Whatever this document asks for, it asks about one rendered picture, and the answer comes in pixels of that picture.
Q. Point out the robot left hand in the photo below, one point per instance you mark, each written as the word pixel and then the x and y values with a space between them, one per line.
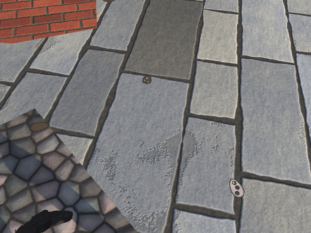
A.
pixel 44 220

